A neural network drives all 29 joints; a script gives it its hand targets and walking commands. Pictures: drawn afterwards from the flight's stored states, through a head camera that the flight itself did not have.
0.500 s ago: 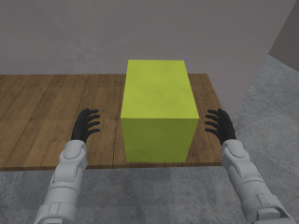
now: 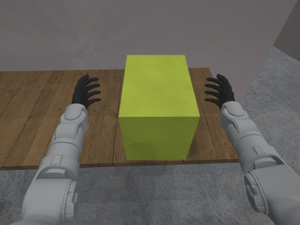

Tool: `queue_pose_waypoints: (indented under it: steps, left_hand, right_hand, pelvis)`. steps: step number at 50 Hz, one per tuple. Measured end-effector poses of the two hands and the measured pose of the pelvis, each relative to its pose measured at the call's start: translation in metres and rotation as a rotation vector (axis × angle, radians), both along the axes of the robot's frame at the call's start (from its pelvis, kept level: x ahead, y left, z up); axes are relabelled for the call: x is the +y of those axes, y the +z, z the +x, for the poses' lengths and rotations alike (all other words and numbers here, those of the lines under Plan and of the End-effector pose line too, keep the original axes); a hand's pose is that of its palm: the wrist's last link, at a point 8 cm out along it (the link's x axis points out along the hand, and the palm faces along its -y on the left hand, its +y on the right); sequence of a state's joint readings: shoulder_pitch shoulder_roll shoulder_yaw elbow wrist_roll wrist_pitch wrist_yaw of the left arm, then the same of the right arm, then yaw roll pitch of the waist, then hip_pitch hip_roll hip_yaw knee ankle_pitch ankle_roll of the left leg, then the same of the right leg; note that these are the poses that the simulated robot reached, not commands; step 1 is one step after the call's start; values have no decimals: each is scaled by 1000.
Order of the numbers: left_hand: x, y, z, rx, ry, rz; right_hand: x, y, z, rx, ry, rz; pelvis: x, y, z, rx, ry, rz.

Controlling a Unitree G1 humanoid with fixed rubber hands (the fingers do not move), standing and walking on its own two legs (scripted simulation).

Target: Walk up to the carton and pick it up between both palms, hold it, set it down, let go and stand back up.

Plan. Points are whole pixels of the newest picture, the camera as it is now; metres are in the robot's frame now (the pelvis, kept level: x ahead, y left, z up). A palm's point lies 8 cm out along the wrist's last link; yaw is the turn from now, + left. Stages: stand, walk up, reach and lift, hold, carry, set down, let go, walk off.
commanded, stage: reach and lift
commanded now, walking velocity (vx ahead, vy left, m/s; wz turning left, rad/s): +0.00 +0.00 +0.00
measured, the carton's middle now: (156, 106) +0.50 +0.01 +0.00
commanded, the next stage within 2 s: none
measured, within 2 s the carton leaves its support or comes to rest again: neither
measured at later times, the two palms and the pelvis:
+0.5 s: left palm (77, 75) +0.45 +0.22 +0.17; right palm (229, 75) +0.46 -0.18 +0.17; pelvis -0.01 +0.00 -0.01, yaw +0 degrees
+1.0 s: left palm (89, 101) +0.45 +0.22 +0.07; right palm (217, 100) +0.46 -0.18 +0.07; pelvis -0.02 +0.01 -0.02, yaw +0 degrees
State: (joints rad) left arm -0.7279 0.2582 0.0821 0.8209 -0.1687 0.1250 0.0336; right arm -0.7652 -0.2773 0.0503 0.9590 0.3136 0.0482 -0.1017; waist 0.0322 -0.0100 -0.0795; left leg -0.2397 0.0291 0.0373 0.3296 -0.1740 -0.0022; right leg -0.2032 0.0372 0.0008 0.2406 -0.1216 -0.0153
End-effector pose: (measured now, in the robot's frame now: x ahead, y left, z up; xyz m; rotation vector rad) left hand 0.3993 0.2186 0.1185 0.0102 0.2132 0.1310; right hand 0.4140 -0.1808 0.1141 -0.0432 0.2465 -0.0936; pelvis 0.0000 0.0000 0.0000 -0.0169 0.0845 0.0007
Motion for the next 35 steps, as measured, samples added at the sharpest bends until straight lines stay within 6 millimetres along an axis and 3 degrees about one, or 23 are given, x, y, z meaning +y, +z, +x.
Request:
queue_pose_waypoints:
  steps: [26, 31, 35]
  left_hand:
    - [7, 56, 53, -15, 45, 12]
    - [9, 57, 59, -11, 45, 18]
    - [10, 40, 58, 4, 35, 24]
  right_hand:
    - [-4, 61, 45, 7, -11, 6]
    - [-4, 60, 48, 13, -16, 4]
    - [-3, 45, 48, 24, -14, 0]
  pelvis:
    - [5, -8, -10, 179, 5, -7]
    - [6, -9, -12, 197, 10, -9]
    - [7, -9, -12, 208, 14, -10]
